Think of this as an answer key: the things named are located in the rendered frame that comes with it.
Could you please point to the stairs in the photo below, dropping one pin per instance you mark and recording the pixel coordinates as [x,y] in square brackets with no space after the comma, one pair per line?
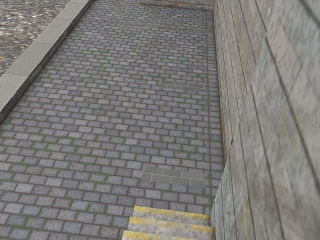
[161,224]

